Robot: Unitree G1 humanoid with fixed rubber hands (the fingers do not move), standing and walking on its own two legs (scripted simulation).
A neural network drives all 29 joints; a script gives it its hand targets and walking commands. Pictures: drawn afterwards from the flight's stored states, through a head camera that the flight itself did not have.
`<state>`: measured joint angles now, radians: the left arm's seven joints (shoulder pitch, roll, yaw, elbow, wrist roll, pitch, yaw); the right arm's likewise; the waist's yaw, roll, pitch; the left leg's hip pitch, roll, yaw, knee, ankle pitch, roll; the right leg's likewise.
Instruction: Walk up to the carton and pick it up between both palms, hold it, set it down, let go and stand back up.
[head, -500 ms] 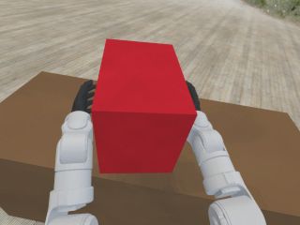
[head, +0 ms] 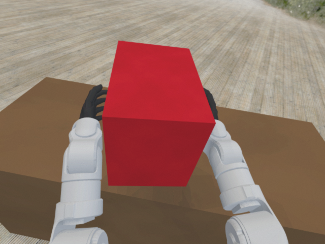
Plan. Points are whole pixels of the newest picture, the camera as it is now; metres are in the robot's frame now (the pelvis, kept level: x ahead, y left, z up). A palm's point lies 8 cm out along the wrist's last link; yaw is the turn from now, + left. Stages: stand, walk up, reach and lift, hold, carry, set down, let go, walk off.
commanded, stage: hold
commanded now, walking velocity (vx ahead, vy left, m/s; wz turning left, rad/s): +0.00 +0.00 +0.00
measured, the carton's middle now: (151, 112) +0.39 +0.00 +0.18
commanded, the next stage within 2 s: none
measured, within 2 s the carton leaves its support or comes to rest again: neither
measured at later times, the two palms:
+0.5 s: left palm (89, 121) +0.36 +0.14 +0.18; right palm (207, 122) +0.36 -0.13 +0.17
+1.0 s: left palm (90, 121) +0.35 +0.14 +0.18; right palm (207, 121) +0.36 -0.13 +0.18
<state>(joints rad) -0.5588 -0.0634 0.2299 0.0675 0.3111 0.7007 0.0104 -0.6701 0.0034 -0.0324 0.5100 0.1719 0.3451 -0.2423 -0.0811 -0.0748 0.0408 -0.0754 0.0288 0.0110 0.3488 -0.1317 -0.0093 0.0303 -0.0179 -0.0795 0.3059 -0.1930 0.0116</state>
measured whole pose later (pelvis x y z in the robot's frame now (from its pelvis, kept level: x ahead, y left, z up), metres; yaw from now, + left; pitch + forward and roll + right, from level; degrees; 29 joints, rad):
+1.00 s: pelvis +0.00 +0.00 +0.00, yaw +0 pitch -9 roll -1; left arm -0.52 -0.07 0.22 0.02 0.32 0.71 0.01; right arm -0.65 0.00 0.00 0.49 0.19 0.34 -0.25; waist -0.09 -0.07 0.06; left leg -0.06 0.03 0.01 0.35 -0.14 -0.01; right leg 0.05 -0.02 -0.08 0.30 -0.20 0.01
